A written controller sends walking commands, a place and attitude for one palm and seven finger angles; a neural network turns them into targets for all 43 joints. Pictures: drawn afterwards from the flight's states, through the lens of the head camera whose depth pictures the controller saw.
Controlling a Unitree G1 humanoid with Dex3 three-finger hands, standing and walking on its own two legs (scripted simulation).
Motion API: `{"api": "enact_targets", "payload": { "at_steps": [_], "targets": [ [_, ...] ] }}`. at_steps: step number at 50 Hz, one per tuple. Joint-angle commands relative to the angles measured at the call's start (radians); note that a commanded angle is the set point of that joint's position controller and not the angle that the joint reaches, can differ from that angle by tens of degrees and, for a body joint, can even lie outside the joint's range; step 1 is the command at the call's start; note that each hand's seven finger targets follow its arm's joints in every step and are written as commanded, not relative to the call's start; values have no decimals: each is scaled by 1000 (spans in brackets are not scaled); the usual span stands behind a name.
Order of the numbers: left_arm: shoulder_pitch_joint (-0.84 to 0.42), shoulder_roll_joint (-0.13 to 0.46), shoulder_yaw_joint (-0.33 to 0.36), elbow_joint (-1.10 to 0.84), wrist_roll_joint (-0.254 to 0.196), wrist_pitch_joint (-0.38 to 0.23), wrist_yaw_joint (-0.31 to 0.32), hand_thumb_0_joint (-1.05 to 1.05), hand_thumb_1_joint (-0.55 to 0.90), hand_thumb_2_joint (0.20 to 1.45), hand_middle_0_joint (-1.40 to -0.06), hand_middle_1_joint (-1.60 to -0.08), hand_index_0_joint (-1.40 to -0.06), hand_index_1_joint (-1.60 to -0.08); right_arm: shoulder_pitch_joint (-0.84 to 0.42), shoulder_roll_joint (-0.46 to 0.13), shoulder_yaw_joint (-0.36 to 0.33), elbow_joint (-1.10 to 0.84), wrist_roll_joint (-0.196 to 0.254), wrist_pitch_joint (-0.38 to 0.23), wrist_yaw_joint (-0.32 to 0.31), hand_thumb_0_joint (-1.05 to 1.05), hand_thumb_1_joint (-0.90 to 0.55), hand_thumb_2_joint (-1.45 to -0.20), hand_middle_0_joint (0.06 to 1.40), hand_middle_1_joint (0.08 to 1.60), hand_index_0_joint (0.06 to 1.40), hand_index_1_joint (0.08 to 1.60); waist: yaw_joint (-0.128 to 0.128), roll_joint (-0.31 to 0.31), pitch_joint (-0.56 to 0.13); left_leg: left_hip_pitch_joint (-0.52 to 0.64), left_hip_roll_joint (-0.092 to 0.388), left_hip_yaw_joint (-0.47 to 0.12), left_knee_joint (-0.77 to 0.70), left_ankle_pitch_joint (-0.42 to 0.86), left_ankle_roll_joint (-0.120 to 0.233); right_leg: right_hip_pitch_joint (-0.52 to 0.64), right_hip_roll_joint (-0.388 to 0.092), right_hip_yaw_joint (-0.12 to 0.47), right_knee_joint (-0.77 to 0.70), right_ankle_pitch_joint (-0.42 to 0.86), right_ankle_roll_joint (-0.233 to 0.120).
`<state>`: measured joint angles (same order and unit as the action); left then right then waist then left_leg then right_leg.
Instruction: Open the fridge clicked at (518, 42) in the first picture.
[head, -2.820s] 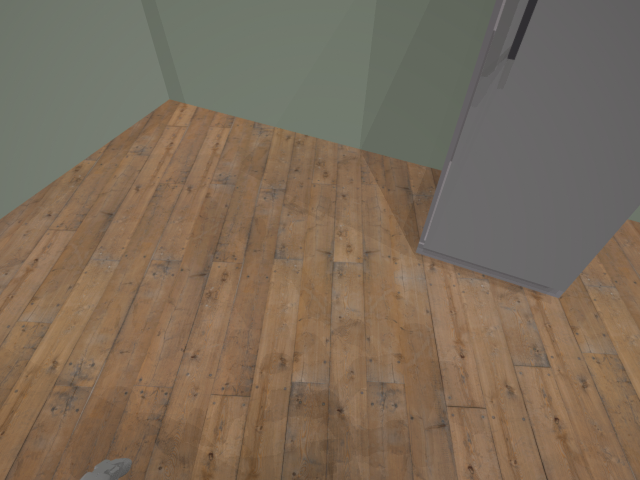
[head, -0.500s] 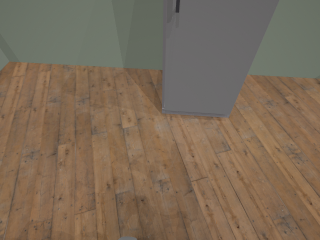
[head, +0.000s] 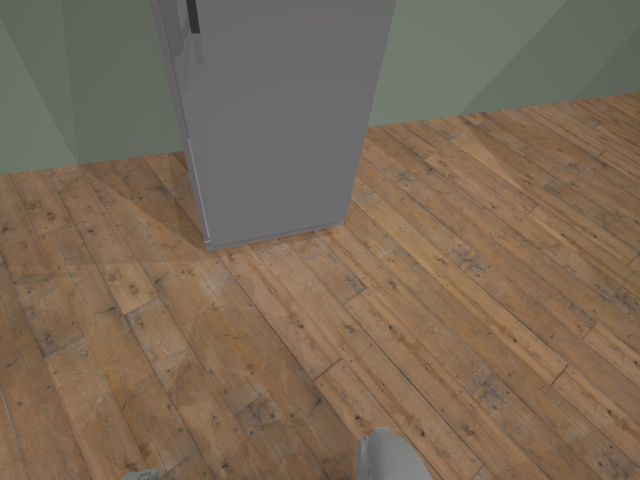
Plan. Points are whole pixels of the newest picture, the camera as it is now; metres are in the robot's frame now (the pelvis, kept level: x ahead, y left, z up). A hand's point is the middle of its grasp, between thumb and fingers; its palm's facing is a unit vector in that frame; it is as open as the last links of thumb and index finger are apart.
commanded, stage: walk to a spot facing it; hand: left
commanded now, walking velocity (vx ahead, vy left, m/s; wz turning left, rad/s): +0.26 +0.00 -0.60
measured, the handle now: out of the picture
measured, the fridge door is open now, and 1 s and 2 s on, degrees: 0 0 0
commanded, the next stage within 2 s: none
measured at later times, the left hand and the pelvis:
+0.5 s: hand (204, 361) +0.31 +0.19 -0.17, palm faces -0.23 -0.94 -0.25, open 7.3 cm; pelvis +0.18 +0.01 -0.01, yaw -16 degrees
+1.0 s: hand (230, 301) +0.42 +0.17 -0.17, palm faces -0.55 -0.81 -0.19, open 7.4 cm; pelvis +0.24 +0.05 +0.00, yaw -36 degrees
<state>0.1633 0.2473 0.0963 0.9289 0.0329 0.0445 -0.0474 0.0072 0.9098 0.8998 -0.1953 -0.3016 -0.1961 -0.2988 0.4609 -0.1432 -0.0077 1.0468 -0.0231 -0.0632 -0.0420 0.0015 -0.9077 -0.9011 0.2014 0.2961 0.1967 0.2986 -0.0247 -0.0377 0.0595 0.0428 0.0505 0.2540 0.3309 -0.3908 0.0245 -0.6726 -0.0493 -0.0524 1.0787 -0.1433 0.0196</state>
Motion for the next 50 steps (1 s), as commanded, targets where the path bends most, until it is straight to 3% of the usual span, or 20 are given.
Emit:
{"api": "enact_targets", "payload": {
  "at_steps": [1, 4, 6, 7, 8, 9, 10, 13, 16, 21, 25, 27, 28, 29, 30, 31, 32, 34, 37, 50],
  "targets": [
    [-186, -27, -34, -115, -3, -34, -15, 0, 900, 900, -200, -300, -200, -300, 99, -156, -39, -15, -6, -19, -5, 0, -900, -900, 200, 300, 200, 300, -29, 166, 87, 95, 240, -48, -21, 920, 33, -64, 33, -115, -265, -52, -32],
    [-83, 12, -27, -85, -1, -48, -3, 0, 900, 900, -200, -300, -200, -300, 91, -200, -55, -11, 2, -12, -2, 0, -900, -900, 200, 300, 200, 300, 21, 199, -36, 125, 252, 4, 203, 1305, 22, 169, 117, -171, -405, -115, -83],
    [146, 84, 0, -19, 5, -71, 8, 0, 900, 900, -200, -300, -200, -300, 26, -225, -59, -47, 16, -7, 4, 0, -900, -900, 200, 300, 200, 300, 136, 198, -161, -74, 251, 10, 536, 1144, -12, 572, 100, -120, -552, -14, -122],
    [265, 180, 18, 12, 4, -80, 18, 0, 900, 900, -200, -300, -200, -300, 22, -188, -52, -70, 38, -3, 16, 0, -900, -900, 200, 300, 200, 300, 188, 28, -284, -393, 171, 22, 857, 491, -53, 931, -130, 137, -571, 269, -220],
    [324, 260, 32, 22, -21, -86, 35, 0, 900, 900, -200, -300, -200, -300, 18, -126, -46, -104, 41, -12, 10, 0, -900, -900, 200, 300, 200, 300, 162, -111, -421, -660, 3, -70, 1239, -256, -102, 1097, -416, 630, -575, 733, -364],
    [284, 247, 31, 1, -39, -73, 53, 0, 900, 900, -200, -300, -200, -300, -66, -164, -52, -136, 37, -8, -4, 0, -900, -900, 200, 300, 200, 300, 167, 8, -369, -681, 45, -240, 1246, -191, -68, 1003, -401, 542, -614, 759, -391],
    [207, 201, 19, -9, -37, -73, 60, 0, 900, 900, -200, -300, -200, -300, -95, -145, -55, -138, 27, -5, 8, 0, -900, -900, 200, 300, 200, 300, 135, 37, -218, -700, 95, -245, 1173, -75, -67, 857, -330, 386, -638, 689, -335],
    [51, 139, 0, -35, -27, -80, 70, 0, 900, 900, -200, -300, -200, -300, -114, -118, -49, -123, 6, 43, 9, 0, -900, -900, 200, 300, 200, 300, 21, 90, -65, -585, 139, -253, 1016, -21, -87, 445, -257, 298, -728, 511, -265],
    [-23, 126, -1, -50, -10, -77, 69, 0, 900, 900, -200, -300, -200, -300, -54, -85, -45, -111, 4, 72, 10, 0, -900, -900, 200, 300, 200, 300, -42, 30, -76, -490, 120, -221, 835, 18, -110, 290, -165, 184, -719, 466, -224],
    [4, 130, 6, -52, -10, -60, 55, 0, 900, 900, -200, -300, -200, -300, -168, -105, -50, -164, 4, 72, 20, 0, -900, -900, 200, 300, 200, 300, -11, -141, -88, -491, 70, -191, 607, 110, -123, 320, -84, 215, -679, 348, -186],
    [49, 153, 22, -71, -8, -43, 57, 0, 900, 900, -200, -300, -200, -300, -275, -123, -54, -211, 11, 57, 18, 0, -900, -900, 200, 300, 200, 300, 38, -154, -121, -452, 15, -178, 430, 48, -113, 431, -104, 314, -603, 405, -181],
    [43, 156, 27, -83, -13, -32, 59, 0, 900, 900, -200, -300, -200, -300, -260, -141, -60, -214, 14, 52, 13, 0, -900, -900, 200, 300, 200, 300, 23, -144, -136, -349, 2, -176, 276, 102, -106, 424, -92, 343, -547, 380, -153],
    [36, 136, 24, -92, -18, -28, 62, 0, 900, 900, -200, -300, -200, -300, -220, -167, -67, -200, 13, 47, 9, 0, -900, -900, 200, 300, 200, 300, 2, -104, -153, -205, 32, -193, 132, 202, -94, 352, -57, 328, -484, 314, -113],
    [58, 80, 15, -110, -27, -24, 59, 0, 900, 900, -200, -300, -200, -300, -173, -247, -82, -196, 4, 38, 8, 0, -900, -900, 200, 300, 200, 300, -14, 140, -204, -36, 231, -388, 30, 383, -32, 205, 57, 231, -323, 24, -49],
    [91, 45, 5, -123, -27, -27, 51, 0, 900, 900, -200, -300, -200, -300, -141, -318, -92, -202, 2, 43, 13, 0, -900, -900, 200, 300, 200, 300, -8, 357, -219, 36, 479, -571, 35, 707, 88, 57, 118, 84, -50, -501, 13],
    [92, 87, 12, -109, -14, -26, 54, 0, 900, 900, -200, -300, -200, -300, -159, -296, -85, -213, -2, 54, 15, 0, -900, -900, 200, 300, 200, 300, -10, 223, -192, -59, 495, -538, 46, 689, 144, 83, 65, 119, 108, -508, 17],
    [93, 85, 22, -91, -8, -17, 55, 0, 900, 900, -200, -300, -200, -300, -229, -244, -75, -216, -4, 50, 10, 0, -900, -900, 200, 300, 200, 300, 17, 280, -152, -129, 429, -458, 7, 628, 113, 65, 51, 130, 169, -433, 35],
    [75, 90, 27, -95, -5, -16, 34, 0, 900, 900, -200, -300, -200, -300, -296, -201, -56, -242, 0, 44, 8, 0, -900, -900, 200, 300, 200, 300, 35, 212, -78, -183, 348, -329, 20, 624, 89, 64, 18, 86, 225, -343, 38],
    [88, 58, 18, -88, -10, 0, 25, 0, 900, 900, -200, -300, -200, -300, -260, -194, -61, -225, -1, 43, 9, 0, -900, -900, 200, 300, 200, 300, 30, 212, -101, -140, 284, -184, 33, 643, 61, 78, 11, 55, 208, -257, 53],
    [-31, 14, 1, -120, -11, 0, 20, 0, 900, 900, -200, -300, -200, -300, -181, -244, -106, -162, -8, 57, 25, 0, -900, -900, 200, 300, 200, 300, -17, 268, -86, -93, 376, -44, 81, 559, 84, 219, -13, -59, -287, -281, 28]
  ]
}}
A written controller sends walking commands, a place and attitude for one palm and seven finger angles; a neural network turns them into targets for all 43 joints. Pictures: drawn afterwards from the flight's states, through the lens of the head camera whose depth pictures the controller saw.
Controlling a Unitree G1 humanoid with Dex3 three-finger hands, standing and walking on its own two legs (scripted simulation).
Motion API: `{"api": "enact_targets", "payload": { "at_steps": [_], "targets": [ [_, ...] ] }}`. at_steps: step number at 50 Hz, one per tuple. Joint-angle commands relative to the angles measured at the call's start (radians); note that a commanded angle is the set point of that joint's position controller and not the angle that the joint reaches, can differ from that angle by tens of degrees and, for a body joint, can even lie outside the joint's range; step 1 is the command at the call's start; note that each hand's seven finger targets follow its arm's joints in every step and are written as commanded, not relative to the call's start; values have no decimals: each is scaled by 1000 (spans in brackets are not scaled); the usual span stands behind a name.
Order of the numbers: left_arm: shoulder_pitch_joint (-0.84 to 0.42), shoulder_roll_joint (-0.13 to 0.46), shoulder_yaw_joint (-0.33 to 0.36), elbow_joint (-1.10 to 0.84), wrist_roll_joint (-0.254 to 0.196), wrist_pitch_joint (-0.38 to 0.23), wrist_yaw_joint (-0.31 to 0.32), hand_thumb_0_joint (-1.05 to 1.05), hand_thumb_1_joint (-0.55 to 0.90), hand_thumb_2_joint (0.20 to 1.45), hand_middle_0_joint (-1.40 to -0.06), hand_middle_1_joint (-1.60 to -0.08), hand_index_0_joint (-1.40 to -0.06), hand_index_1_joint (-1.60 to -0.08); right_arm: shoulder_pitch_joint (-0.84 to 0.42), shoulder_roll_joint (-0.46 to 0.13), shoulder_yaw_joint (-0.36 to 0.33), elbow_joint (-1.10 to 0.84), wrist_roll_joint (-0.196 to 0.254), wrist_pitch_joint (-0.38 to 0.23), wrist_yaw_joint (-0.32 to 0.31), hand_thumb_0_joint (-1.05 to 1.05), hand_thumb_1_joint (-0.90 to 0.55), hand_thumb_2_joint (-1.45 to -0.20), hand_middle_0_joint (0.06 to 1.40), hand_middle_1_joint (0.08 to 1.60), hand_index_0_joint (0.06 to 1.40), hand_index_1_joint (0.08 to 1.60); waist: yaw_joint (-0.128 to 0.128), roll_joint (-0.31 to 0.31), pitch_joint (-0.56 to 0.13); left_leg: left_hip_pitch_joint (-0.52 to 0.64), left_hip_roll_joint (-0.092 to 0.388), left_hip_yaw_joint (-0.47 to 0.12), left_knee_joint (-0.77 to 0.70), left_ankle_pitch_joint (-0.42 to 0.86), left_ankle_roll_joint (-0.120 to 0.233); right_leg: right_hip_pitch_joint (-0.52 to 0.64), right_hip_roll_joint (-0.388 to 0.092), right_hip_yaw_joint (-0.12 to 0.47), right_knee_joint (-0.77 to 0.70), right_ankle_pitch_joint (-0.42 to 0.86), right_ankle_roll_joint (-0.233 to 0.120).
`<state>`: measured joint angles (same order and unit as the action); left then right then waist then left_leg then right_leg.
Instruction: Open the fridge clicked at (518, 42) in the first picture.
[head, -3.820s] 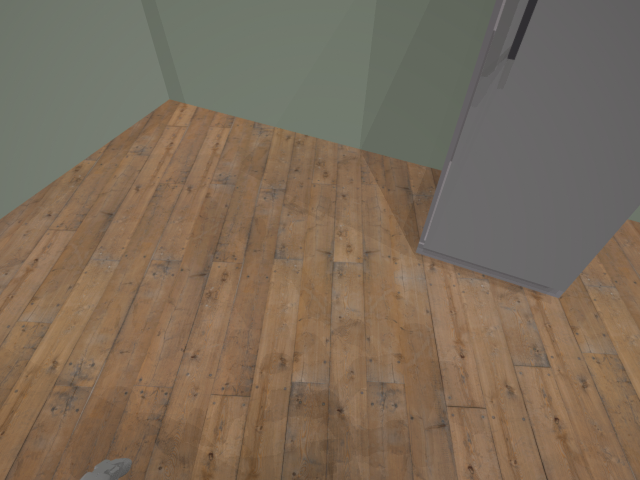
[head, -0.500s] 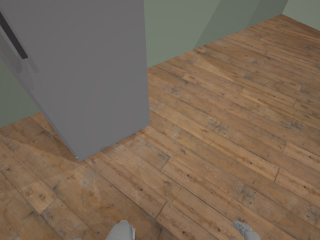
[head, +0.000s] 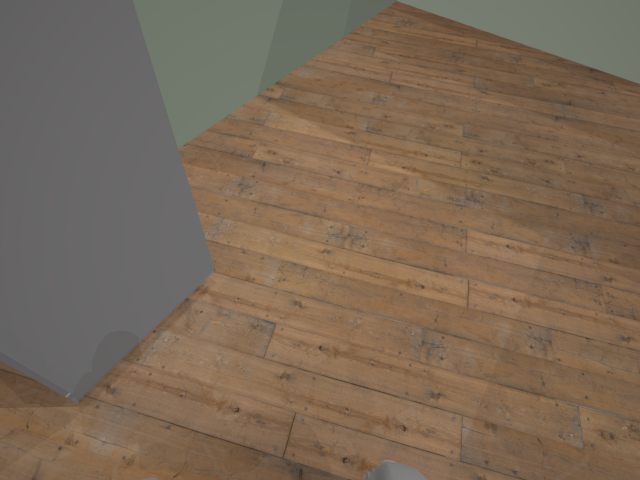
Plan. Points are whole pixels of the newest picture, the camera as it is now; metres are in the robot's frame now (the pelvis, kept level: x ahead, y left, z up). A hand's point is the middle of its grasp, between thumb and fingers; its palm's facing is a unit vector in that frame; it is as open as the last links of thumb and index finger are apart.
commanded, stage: walk to a spot facing it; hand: left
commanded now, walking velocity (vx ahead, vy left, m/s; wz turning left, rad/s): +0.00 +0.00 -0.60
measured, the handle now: out of the picture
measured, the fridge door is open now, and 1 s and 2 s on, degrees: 0 0 0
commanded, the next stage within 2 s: turn to face it in 1.44 s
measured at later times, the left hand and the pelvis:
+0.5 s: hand (216, 478) +0.14 +0.14 -0.16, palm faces -0.24 -0.94 -0.23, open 7.4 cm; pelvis +0.00 -0.02 +0.00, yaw -17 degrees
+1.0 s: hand (211, 460) +0.16 +0.16 -0.17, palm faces -0.55 -0.81 -0.20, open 7.4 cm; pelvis -0.02 +0.03 +0.00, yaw -37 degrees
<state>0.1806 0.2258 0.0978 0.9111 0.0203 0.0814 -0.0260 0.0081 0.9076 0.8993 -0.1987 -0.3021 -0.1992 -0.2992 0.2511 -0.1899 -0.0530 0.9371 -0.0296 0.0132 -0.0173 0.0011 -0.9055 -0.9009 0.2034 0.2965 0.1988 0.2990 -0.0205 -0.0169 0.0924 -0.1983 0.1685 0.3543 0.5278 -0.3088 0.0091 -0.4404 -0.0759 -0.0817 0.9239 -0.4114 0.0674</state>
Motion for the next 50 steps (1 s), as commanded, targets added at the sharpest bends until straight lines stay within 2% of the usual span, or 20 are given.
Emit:
{"api": "enact_targets", "payload": {
  "at_steps": [1, 3, 4, 5, 6, 7, 8, 9, 13, 23, 27, 29, 30, 31, 32, 34, 36, 39, 44, 50],
  "targets": [
    [-51, 38, -1, -101, 3, -41, 0, 0, 900, 900, -200, -300, -200, -300, 37, -200, -63, -49, -2, -18, 2, 0, -900, -900, 200, 300, 200, 300, -25, 239, -123, 137, 255, -134, -93, 478, 86, 22, 25, -41, -182, -5, -29],
    [21, 59, 4, -82, 4, -56, 7, 0, 900, 900, -200, -300, -200, -300, 28, -201, -65, -50, 2, -14, 6, 0, -900, -900, 200, 300, 200, 300, 21, 180, -168, 105, 230, -78, 49, 470, 27, 165, 43, -52, -366, 157, -54],
    [95, 124, 14, -62, 8, -69, 16, 0, 900, 900, -200, -300, -200, -300, 40, -184, -61, -60, 12, -12, 14, 0, -900, -900, 200, 300, 200, 300, 64, 50, -219, -14, 199, -53, 232, 389, -27, 346, -16, 38, -482, 314, -88],
    [158, 247, 37, -49, 16, -84, 31, 0, 900, 900, -200, -300, -200, -300, 18, -100, -34, -109, 15, -7, 20, 0, -900, -900, 200, 300, 200, 300, 100, -282, -226, -339, 42, -54, 474, -237, -89, 509, -279, 436, -546, 649, -194],
    [185, 293, 45, -38, -6, -74, 43, 0, 900, 900, -200, -300, -200, -300, -29, -99, -25, -135, 15, 7, 8, 0, -900, -900, 200, 300, 200, 300, 109, -293, -239, -417, -18, -212, 633, -379, -94, 482, -352, 488, -531, 896, -279],
    [160, 257, 41, -42, -10, -70, 51, 0, 900, 900, -200, -300, -200, -300, -27, -106, -28, -127, 17, 15, -1, 0, -900, -900, 200, 300, 200, 300, 89, -204, -210, -428, 0, -294, 686, -318, -88, 453, -322, 407, -527, 841, -293],
    [101, 238, 39, -57, -9, -72, 54, 0, 900, 900, -200, -300, -200, -300, -29, -101, -25, -119, 16, 16, -2, 0, -900, -900, 200, 300, 200, 300, 70, -265, -204, -446, -1, -315, 700, -256, -88, 432, -263, 396, -540, 760, -261],
    [35, 193, 31, -71, -10, -68, 57, 0, 900, 900, -200, -300, -200, -300, -40, -125, -31, -104, 13, 19, -2, 0, -900, -900, 200, 300, 200, 300, 52, -210, -170, -436, 5, -330, 705, -174, -95, 400, -216, 348, -537, 707, -242],
    [-26, 168, 9, -92, -8, -75, 48, 0, 900, 900, -200, -300, -200, -300, -8, -119, -32, -71, 6, 30, 0, 0, -900, -900, 200, 300, 200, 300, 7, -108, -120, -338, -26, -318, 612, -69, -115, 250, -147, 271, -561, 615, -221],
    [17, 204, 20, -85, 2, -60, 35, 0, 900, 900, -200, -300, -200, -300, -114, -117, -25, -123, 17, 18, -3, 0, -900, -900, 200, 300, 200, 300, 47, -136, -138, -242, -105, -327, 327, -115, -97, 237, -121, 452, -573, 435, -251],
    [-19, 204, 22, -95, 1, -49, 36, 0, 900, 900, -200, -300, -200, -300, -56, -118, -25, -117, 26, 6, -14, 0, -900, -900, 200, 300, 200, 300, 22, -151, -165, -95, -142, -332, 99, -85, -69, 194, -98, 507, -528, 483, -220],
    [-48, 166, 14, -103, -10, -43, 35, 0, 900, 900, -200, -300, -200, -300, 37, -150, -28, -91, 28, -9, -23, 0, -900, -900, 200, 300, 200, 300, -26, -58, -200, 146, -85, -367, -150, 52, -46, 42, -5, 441, -415, 355, -137],
    [-19, 98, 4, -123, -21, -39, 25, 0, 900, 900, -200, -300, -200, -300, 33, -241, -42, -103, 14, -17, -24, 0, -900, -900, 200, 300, 200, 300, -23, 243, -200, 236, 160, -616, -286, 28, 18, -136, 139, 293, -222, 67, -72],
    [-27, 109, 6, -129, -7, -38, 19, 0, 900, 900, -200, -300, -200, -300, -5, -289, -49, -126, 12, -9, -21, 0, -900, -900, 200, 300, 200, 300, -13, 325, -135, 128, 322, -721, -309, 99, 95, -193, 146, 161, 11, -159, -30],
    [5, 146, 21, -104, 5, -32, 15, 0, 900, 900, -200, -300, -200, -300, -69, -248, -37, -148, 6, -6, -18, 0, -900, -900, 200, 300, 200, 300, 14, 224, -110, 13, 301, -665, -307, 59, 123, -144, 98, 185, 150, -115, -21],
    [40, 154, 39, -68, 12, -22, 1, 0, 900, 900, -200, -300, -200, -300, -173, -178, -17, -173, 7, -15, -26, 0, -900, -900, 200, 300, 200, 300, 60, 212, -64, -68, 188, -496, -292, 98, 84, -123, 82, 162, 278, -16, -7],
    [49, 123, 29, -58, 9, -22, -7, 0, 900, 900, -200, -300, -200, -300, -138, -173, -19, -162, 5, -22, -26, 0, -900, -900, 200, 300, 200, 300, 52, 162, -76, 18, 136, -384, -250, 244, 82, -154, 76, 131, 319, 33, 6],
    [15, 94, 18, -61, 3, -24, -8, 0, 900, 900, -200, -300, -200, -300, -31, -171, -27, -125, 8, -24, -26, 0, -900, -900, 200, 300, 200, 300, 10, 168, -103, 137, 135, -329, -204, 402, 94, -179, 56, 96, 265, 36, 22],
    [-33, 77, 11, -70, 2, -15, -9, 0, 900, 900, -200, -300, -200, -300, 33, -183, -41, -93, 7, -20, -20, 0, -900, -900, 200, 300, 200, 300, -19, 200, -89, 163, 180, -306, -214, 348, 114, -148, 22, 55, 140, 4, 27],
    [-108, 54, -3, -93, 7, -33, -26, 0, 900, 900, -200, -300, -200, -300, 68, -219, -58, -52, -5, -24, -2, 0, -900, -900, 200, 300, 200, 300, -51, 215, -95, 116, 245, -285, -259, -90, 100, -17, 18, -26, -161, -70, -14]
  ]
}}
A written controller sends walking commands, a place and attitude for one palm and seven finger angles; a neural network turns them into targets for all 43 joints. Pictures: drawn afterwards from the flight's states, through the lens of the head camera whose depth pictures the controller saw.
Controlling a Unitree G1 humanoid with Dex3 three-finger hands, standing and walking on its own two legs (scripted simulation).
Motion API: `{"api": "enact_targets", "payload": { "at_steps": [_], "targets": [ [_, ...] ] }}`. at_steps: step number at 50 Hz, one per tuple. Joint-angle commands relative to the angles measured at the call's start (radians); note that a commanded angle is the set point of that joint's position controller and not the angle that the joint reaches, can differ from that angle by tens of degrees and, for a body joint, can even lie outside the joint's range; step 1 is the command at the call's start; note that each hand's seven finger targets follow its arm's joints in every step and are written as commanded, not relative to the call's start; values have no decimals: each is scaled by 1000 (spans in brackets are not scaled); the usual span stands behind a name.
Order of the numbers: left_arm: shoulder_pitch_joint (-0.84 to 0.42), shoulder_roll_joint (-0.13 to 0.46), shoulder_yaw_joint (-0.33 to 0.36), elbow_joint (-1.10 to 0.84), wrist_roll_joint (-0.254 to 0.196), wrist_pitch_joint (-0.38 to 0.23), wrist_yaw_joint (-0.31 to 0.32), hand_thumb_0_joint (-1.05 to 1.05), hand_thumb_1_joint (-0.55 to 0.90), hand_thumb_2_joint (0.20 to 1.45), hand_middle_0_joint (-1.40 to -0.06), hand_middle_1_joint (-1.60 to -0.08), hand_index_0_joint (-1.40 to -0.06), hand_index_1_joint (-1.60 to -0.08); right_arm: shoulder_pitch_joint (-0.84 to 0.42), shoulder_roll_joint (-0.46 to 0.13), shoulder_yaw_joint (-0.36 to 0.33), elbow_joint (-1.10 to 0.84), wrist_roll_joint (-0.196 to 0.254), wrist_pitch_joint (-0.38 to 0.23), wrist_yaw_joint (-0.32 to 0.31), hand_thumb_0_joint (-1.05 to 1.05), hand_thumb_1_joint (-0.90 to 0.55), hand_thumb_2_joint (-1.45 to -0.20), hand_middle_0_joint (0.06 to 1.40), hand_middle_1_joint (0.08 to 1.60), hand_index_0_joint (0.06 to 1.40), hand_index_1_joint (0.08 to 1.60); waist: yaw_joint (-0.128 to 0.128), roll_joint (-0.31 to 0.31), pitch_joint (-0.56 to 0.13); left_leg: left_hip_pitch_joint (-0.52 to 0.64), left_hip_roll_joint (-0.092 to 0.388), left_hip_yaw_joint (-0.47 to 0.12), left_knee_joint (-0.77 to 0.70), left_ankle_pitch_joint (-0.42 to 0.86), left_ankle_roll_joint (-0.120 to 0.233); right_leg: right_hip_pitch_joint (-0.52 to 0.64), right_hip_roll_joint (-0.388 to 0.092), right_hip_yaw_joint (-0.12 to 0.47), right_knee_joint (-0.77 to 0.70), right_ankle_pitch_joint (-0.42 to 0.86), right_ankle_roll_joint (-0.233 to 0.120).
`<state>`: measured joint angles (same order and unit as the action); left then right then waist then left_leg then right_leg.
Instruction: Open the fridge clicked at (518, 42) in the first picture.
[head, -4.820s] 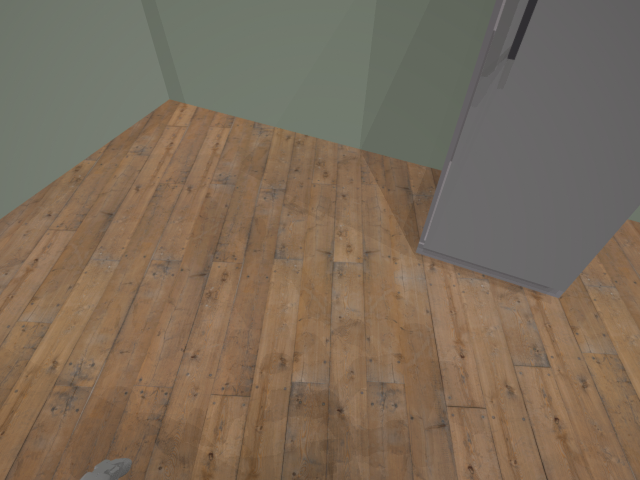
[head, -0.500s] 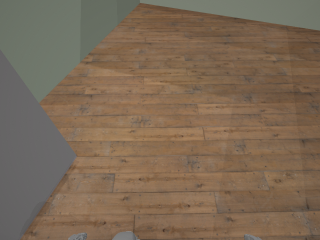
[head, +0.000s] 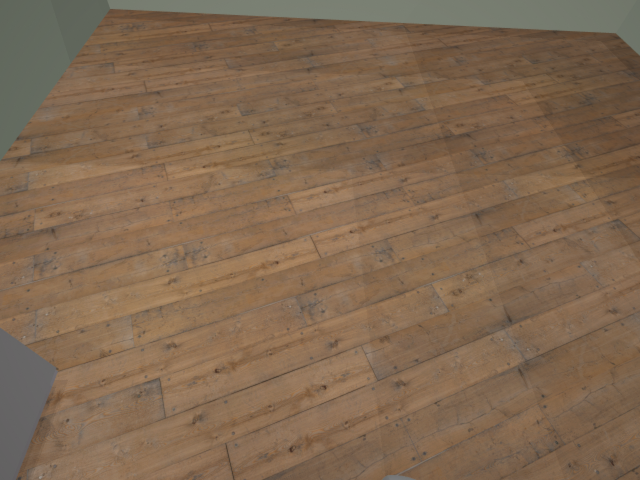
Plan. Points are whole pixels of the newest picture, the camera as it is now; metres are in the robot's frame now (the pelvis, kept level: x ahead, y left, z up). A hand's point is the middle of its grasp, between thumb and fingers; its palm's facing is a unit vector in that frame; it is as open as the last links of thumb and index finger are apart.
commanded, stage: walk to a spot facing it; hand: left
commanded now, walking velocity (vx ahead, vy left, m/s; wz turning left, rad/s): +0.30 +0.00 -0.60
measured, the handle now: out of the picture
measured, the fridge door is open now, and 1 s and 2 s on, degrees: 0 0 0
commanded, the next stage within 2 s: turn to face it in 0.44 s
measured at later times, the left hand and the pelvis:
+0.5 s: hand out of the picture +0.14 +0.13 -0.18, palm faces -0.14 -0.98 -0.16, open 7.4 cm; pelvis +0.13 -0.04 -0.01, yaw -11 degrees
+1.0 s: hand (258, 314) +0.39 +0.12 -0.16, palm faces -0.05 -0.98 -0.20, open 7.4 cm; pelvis +0.24 -0.04 -0.01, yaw -3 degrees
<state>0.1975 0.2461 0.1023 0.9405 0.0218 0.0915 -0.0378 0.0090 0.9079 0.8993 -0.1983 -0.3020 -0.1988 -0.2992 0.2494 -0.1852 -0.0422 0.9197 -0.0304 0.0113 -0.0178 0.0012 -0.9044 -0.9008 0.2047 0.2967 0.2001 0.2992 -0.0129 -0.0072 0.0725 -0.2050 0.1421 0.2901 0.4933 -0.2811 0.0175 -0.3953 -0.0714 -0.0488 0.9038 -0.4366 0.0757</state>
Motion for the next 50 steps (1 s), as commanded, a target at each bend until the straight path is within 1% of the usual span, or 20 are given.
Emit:
{"api": "enact_targets", "payload": {
  "at_steps": [1, 4, 5, 6, 7, 8, 10, 13, 23, 25, 26, 27, 28, 29, 32, 35, 38, 43, 47, 50],
  "targets": [
    [-119, 30, -7, -125, 5, -47, -16, 0, 900, 900, -200, -300, -200, -300, 62, -231, -71, -29, -5, -24, 1, 0, -900, -900, 200, 300, 200, 300, -51, 199, -80, 108, 282, -218, -218, -148, 86, -29, 19, -65, -185, -51, -34],
    [5, 45, -2, -77, 5, -66, -6, 0, 900, 900, -200, -300, -200, -300, 41, -218, -67, -21, -3, -21, 11, 0, -900, -900, 200, 300, 200, 300, 25, 113, -112, -34, 235, -125, -29, -199, 18, 238, 68, -119, -418, 82, -71],
    [109, 109, 12, -45, 9, -81, 6, 0, 900, 900, -200, -300, -200, -300, 36, -176, -54, -32, 6, -21, 17, 0, -900, -900, 200, 300, 200, 300, 76, -57, -154, -199, 172, -40, 175, -222, -33, 453, -28, 8, -539, 28, -110],
    [215, 242, 34, -9, 10, -96, 23, 0, 900, 900, -200, -300, -200, -300, -41, -96, -24, -92, 13, -19, 27, 0, -900, -900, 200, 300, 200, 300, 145, -387, -131, -539, 23, -16, 492, -416, -89, 593, -283, 445, -676, -97, -220],
    [281, 256, 35, 3, -10, -90, 40, 0, 900, 900, -200, -300, -200, -300, -154, -133, -23, -139, 2, -17, 27, 0, -900, -900, 200, 300, 200, 300, 177, -309, -83, -630, -1, -172, 619, -365, -79, 525, -359, 581, -726, -38, -284],
    [230, 228, 30, -4, -9, -97, 48, 0, 900, 900, -200, -300, -200, -300, -148, -143, -32, -134, 2, -18, 32, 0, -900, -900, 200, 300, 200, 300, 136, -208, -39, -640, 27, -233, 654, -253, -68, 478, -332, 497, -730, -85, -292],
    [128, 156, 11, -19, -6, -113, 50, 0, 900, 900, -200, -300, -200, -300, -137, -148, -39, -94, -4, -22, 36, 0, -900, -900, 200, 300, 200, 300, 87, -177, 29, -585, 45, -246, 654, -120, -74, 357, -258, 403, -723, -62, -258],
    [73, 106, -16, -23, -3, -140, 44, 0, 900, 900, -200, -300, -200, -300, -35, -121, -39, -37, -6, -18, 40, 0, -900, -900, 200, 300, 200, 300, 9, -127, 60, -468, 25, -215, 572, -1, -100, 259, -171, 208, -711, 251, -222],
    [190, 93, -32, 82, 1, -160, 59, 0, 900, 900, -200, -300, -200, -300, -157, -70, -16, -53, 9, -48, 50, 0, -900, -900, 200, 300, 200, 300, 42, -120, 24, -356, -31, -168, 236, 84, -65, 376, -148, 161, -633, 600, -213],
    [176, 97, -26, 92, 2, -160, 62, 0, 900, 900, -200, -300, -200, -300, -79, -80, -21, -28, 8, -60, 39, 0, -900, -900, 200, 300, 200, 300, 1, -99, -20, -187, -76, -146, 129, 69, -43, 363, -136, 150, -515, 755, -200],
    [159, 102, -24, 92, -3, -158, 63, 0, 900, 900, -200, -300, -200, -300, 54, -103, -28, 17, 4, -67, 29, 0, -900, -900, 200, 300, 200, 300, -57, -93, -85, -24, -97, -149, 44, 141, -35, 336, -101, 122, -367, 799, -173],
    [173, 74, -25, 93, -13, -156, 61, 0, 900, 900, -200, -300, -200, -300, 201, -167, -40, 64, -4, -72, 17, 0, -900, -900, 200, 300, 200, 300, -106, 12, -190, 203, -38, -201, 17, 263, -18, 249, -44, 83, -162, 668, -137],
    [260, 9, -36, 98, -28, -149, 54, 0, 900, 900, -200, -300, -200, -300, 300, -272, -60, 88, -13, -76, 6, 0, -900, -900, 200, 300, 200, 300, -107, 284, -338, 441, 236, -538, 3, 476, 84, 25, 97, -16, 127, 186, -87],
    [241, -3, -49, 81, -26, -149, 55, 0, 900, 900, -200, -300, -200, -300, 318, -295, -54, 95, 4, -59, 1, 0, -900, -900, 200, 300, 200, 300, -103, 331, -332, 399, 336, -683, -98, 596, 176, -38, 123, 47, 346, -176, -92],
    [110, -13, -48, 80, -5, -136, 51, 0, 900, 900, -200, -300, -200, -300, 102, -143, -17, 70, 10, -65, -9, 0, -900, -900, 200, 300, 200, 300, -35, 174, -49, 37, 231, -557, -199, 470, 179, -111, -4, 62, 364, -35, -67],
    [140, -47, -52, 89, -7, -109, 48, 0, 900, 900, -200, -300, -200, -300, 40, -105, -2, 73, 15, -73, -11, 0, -900, -900, 200, 300, 200, 300, 27, 143, -86, -52, 124, -393, -191, 600, 130, 10, -17, 39, 182, 28, -37],
    [126, -36, -39, 71, -5, -82, 56, 0, 900, 900, -200, -300, -200, -300, 32, -121, -25, 60, 15, -53, -6, 0, -900, -900, 200, 300, 200, 300, 29, 114, -129, -39, 112, -413, -202, 469, 151, -5, -1, 25, 124, 67, -21],
    [-7, -22, -25, -9, -3, -67, 61, 0, 900, 900, -200, -300, -200, -300, 36, -152, -45, 43, 6, -23, 4, 0, -900, -900, 200, 300, 200, 300, 4, 118, -70, -82, 102, -501, -238, 192, 158, -53, -2, 30, 18, 88, -5],
    [-52, -17, -23, -54, -8, -73, 65, 0, 900, 900, -200, -300, -200, -300, 43, -172, -59, 28, 1, -8, 7, 0, -900, -900, 200, 300, 200, 300, -8, 141, -72, -92, 93, -574, -194, 227, 161, 24, 31, 21, -134, 53, -9],
    [-10, -6, -18, -59, -14, -84, 69, 0, 900, 900, -200, -300, -200, -300, 24, -180, -71, 9, 5, 0, 10, 0, -900, -900, 200, 300, 200, 300, 17, 126, -94, -128, 57, -587, -117, 302, 133, 156, 55, 12, -323, 135, -16]
  ]
}}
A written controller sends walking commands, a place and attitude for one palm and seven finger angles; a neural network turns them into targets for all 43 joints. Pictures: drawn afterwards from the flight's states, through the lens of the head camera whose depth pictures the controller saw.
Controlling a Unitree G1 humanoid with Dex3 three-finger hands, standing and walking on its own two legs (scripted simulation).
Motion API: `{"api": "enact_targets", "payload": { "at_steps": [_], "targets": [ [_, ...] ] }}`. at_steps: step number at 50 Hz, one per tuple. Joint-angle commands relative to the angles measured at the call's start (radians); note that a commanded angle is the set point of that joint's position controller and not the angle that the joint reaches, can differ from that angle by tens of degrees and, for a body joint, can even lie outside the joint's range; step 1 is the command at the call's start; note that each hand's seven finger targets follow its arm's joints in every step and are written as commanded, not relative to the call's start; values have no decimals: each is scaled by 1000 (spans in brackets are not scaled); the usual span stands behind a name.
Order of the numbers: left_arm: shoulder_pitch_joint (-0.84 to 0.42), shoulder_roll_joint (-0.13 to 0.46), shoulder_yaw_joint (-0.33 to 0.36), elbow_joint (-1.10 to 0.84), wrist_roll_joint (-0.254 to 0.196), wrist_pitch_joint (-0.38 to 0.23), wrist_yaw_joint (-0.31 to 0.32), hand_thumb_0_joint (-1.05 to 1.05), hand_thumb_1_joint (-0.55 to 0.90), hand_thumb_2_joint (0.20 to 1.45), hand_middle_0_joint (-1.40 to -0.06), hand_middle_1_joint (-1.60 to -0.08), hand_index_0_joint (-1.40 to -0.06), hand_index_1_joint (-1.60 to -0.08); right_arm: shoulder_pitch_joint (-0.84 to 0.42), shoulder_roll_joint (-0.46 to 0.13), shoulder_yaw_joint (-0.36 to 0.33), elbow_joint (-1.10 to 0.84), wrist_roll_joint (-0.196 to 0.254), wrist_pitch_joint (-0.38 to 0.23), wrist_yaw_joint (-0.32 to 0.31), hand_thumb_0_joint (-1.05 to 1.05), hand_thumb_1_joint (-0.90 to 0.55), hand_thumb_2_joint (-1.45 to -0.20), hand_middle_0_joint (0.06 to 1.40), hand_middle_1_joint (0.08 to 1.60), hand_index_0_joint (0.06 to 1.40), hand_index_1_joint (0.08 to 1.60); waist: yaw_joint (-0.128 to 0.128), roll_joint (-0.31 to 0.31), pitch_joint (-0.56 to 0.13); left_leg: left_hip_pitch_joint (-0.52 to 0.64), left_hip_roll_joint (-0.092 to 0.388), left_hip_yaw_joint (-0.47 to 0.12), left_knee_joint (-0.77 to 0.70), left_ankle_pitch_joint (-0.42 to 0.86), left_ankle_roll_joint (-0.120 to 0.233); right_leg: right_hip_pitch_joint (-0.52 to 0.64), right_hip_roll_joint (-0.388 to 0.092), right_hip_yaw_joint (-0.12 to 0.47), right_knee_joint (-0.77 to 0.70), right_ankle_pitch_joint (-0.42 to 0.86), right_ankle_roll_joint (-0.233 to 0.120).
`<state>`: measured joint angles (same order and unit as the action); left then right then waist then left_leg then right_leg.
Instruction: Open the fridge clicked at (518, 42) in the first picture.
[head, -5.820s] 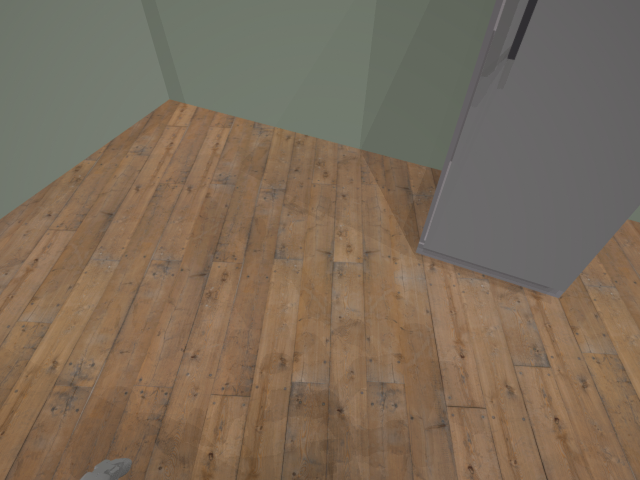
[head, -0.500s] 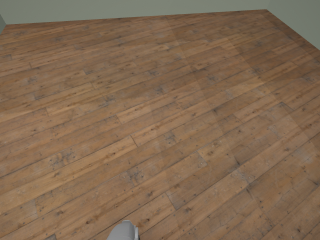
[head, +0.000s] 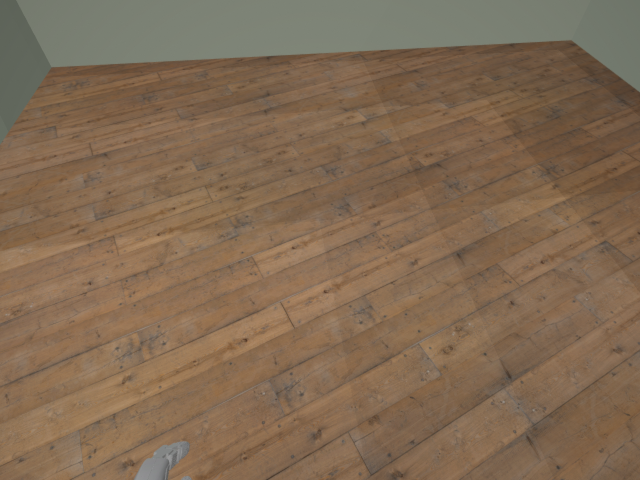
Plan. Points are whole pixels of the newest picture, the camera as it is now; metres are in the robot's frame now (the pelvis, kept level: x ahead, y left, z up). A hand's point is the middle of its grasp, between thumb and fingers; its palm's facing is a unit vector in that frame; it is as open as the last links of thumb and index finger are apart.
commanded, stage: turn to face it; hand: left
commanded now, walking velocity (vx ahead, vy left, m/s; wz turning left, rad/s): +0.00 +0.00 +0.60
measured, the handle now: out of the picture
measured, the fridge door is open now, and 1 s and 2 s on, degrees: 0 0 0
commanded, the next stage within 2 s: none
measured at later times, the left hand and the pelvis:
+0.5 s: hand out of the picture -0.05 +0.21 -0.18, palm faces +0.40 -0.88 -0.25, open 7.4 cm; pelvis +0.00 +0.00 -0.01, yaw +21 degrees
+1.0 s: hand out of the picture +0.00 +0.23 -0.14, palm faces +0.58 -0.76 -0.29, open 7.4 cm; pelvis +0.00 -0.02 -0.01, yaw +38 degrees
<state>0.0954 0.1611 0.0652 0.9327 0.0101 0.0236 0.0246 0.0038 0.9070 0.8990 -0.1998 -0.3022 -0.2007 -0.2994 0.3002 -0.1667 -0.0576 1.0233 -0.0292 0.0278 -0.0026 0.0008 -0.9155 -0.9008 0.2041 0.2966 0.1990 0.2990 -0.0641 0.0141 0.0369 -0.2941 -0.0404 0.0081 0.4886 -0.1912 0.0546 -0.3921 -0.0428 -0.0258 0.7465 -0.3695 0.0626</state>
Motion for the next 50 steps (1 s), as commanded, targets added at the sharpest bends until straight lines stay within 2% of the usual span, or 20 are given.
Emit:
{"api": "enact_targets", "payload": {
  "at_steps": [1, 2, 3, 4, 5, 8, 19, 23, 24, 25, 26, 28, 31, 40, 45, 46, 47, 48, 49, 50],
  "targets": [
    [123, 94, 23, -49, -4, -22, 10, 0, 900, 900, -200, -300, -200, -300, -37, -192, -56, -106, 10, -15, -3, 0, -900, -900, 200, 300, 200, 300, 85, 84, -75, -90, 210, -293, -65, 180, 64, 252, 10, -6, -294, 156, -6],
    [146, 140, 31, -52, 3, -32, 15, 0, 900, 900, -200, -300, -200, -300, -30, -159, -54, -114, 17, -17, 3, 0, -900, -900, 200, 300, 200, 300, 93, -19, -104, -173, 149, -232, 31, 81, 8, 371, -94, 85, -407, 188, -31],
    [164, 238, 49, -59, 17, -40, 23, 0, 900, 900, -200, -300, -200, -300, -17, -90, -43, -140, 23, -18, 5, 0, -900, -900, 200, 300, 200, 300, 95, -295, -126, -327, 5, -42, 253, -234, -76, 468, -355, 322, -472, 298, -123],
    [166, 264, 49, -72, 11, -35, 22, 0, 900, 900, -200, -300, -200, -300, -38, -130, -54, -158, 14, -10, 2, 0, -900, -900, 200, 300, 200, 300, 101, -272, -114, -316, 10, -15, 475, -415, -93, 344, -488, 360, -475, 409, -219],
    [106, 220, 41, -86, 10, -36, 24, 0, 900, 900, -200, -300, -200, -300, -38, -143, -62, -144, 9, 8, 7, 0, -900, -900, 200, 300, 200, 300, 74, -167, -81, -290, 44, -50, 622, -348, -93, 249, -429, 262, -482, 323, -230],
    [17, 155, 17, -108, 8, -37, 18, 0, 900, 900, -200, -300, -200, -300, -16, -118, -55, -116, 2, 27, 22, 0, -900, -900, 200, 300, 200, 300, 25, -156, -9, -304, 85, -11, 740, -207, -115, 185, -293, 64, -454, 297, -165],
    [163, 248, 34, -63, 23, -23, 6, 0, 900, 900, -200, -300, -200, -300, -200, -122, -28, -195, 17, 21, 35, 0, -900, -900, 200, 300, 200, 300, 108, -244, -54, -161, 87, 106, 325, -247, -125, 304, -338, -84, -342, 534, -174],
    [150, 264, 45, -67, 11, -11, -1, 0, 900, 900, -200, -300, -200, -300, -110, -177, -35, -186, 13, 3, 32, 0, -900, -900, 200, 300, 200, 300, 54, -168, -126, 71, 77, 121, 6, -30, -98, 244, -314, -173, -145, 471, -92],
    [152, 233, 39, -80, 4, -7, -5, 0, 900, 900, -200, -300, -200, -300, -45, -257, -55, -176, 10, -7, 30, 0, -900, -900, 200, 300, 200, 300, 15, 33, -174, 255, 185, -38, -88, 157, -52, 78, -252, -196, 49, 292, -34],
    [104, 160, 21, -134, 0, -5, -13, 0, 900, 900, -200, -300, -200, -300, 24, -376, -85, -169, 9, -15, 20, 0, -900, -900, 200, 300, 200, 300, -33, 339, -170, 362, 459, -394, -122, 581, 87, -219, -109, -181, 278, -291, 49],
    [50, 178, 18, -151, 10, 8, -7, 0, 900, 900, -200, -300, -200, -300, 71, -389, -85, -138, 14, -8, 13, 0, -900, -900, 200, 300, 200, 300, -44, 239, -180, 320, 500, -368, -104, 633, 157, -225, -104, -58, 394, -306, 32],
    [49, 166, 25, -126, 10, 12, -7, 0, 900, 900, -200, -300, -200, -300, -32, -332, -70, -160, 9, -14, -4, 0, -900, -900, 200, 300, 200, 300, -7, 253, -137, 256, 391, -293, -108, 482, 134, -257, -111, -8, 454, -173, 32],
    [99, 185, 30, -90, 8, 7, -19, 0, 900, 900, -200, -300, -200, -300, -149, -275, -48, -197, 11, -20, -6, 0, -900, -900, 200, 300, 200, 300, 49, 159, -101, 184, 280, -178, -106, 444, 83, -194, -84, 4, 436, -38, 40],
    [26, 162, 23, -136, 1, 9, -6, 0, 900, 900, -200, -300, -200, -300, -92, -272, -59, -192, 3, -7, 0, 0, -900, -900, 200, 300, 200, 300, 25, 131, -73, 126, 271, -334, -140, 265, 125, -96, -29, 26, 179, -63, 39],
    [105, 158, 21, -136, -9, -9, 1, 0, 900, 900, -200, -300, -200, -300, -133, -271, -67, -207, 4, 0, 3, 0, -900, -900, 200, 300, 200, 300, 67, 133, -113, 35, 213, -381, -49, 327, 92, 146, 27, 3, -156, 30, 16],
    [144, 171, 25, -127, -9, -17, 4, 0, 900, 900, -200, -300, -200, -300, -138, -256, -67, -210, 11, 1, 5, 0, -900, -900, 200, 300, 200, 300, 89, 99, -140, -23, 177, -364, 3, 266, 54, 260, 11, 3, -309, 137, 12],
    [172, 236, 37, -126, 2, -30, 11, 0, 900, 900, -200, -300, -200, -300, -114, -200, -59, -215, 21, 0, 10, 0, -900, -900, 200, 300, 200, 300, 101, -61, -164, -182, 95, -285, 140, 57, -16, 435, -144, 145, -442, 158, -27],
    [173, 330, 53, -134, 17, -35, 16, 0, 900, 900, -200, -300, -200, -300, -107, -136, -48, -240, 21, -1, 12, 0, -900, -900, 200, 300, 200, 300, 109, -354, -143, -366, -58, -71, 393, -372, -104, 473, -428, 413, -480, 276, -147],
    [161, 321, 47, -145, 9, -27, 20, 0, 900, 900, -200, -300, -200, -300, -128, -197, -62, -240, 11, 7, 10, 0, -900, -900, 200, 300, 200, 300, 108, -246, -129, -313, -1, -100, 583, -410, -98, 321, -489, 378, -467, 348, -215],
    [95, 267, 36, -157, 10, -30, 21, 0, 900, 900, -200, -300, -200, -300, -121, -190, -66, -225, 8, 17, 17, 0, -900, -900, 200, 300, 200, 300, 69, -169, -84, -309, 22, -112, 678, -338, -97, 263, -408, 258, -459, 327, -210]
  ]
}}
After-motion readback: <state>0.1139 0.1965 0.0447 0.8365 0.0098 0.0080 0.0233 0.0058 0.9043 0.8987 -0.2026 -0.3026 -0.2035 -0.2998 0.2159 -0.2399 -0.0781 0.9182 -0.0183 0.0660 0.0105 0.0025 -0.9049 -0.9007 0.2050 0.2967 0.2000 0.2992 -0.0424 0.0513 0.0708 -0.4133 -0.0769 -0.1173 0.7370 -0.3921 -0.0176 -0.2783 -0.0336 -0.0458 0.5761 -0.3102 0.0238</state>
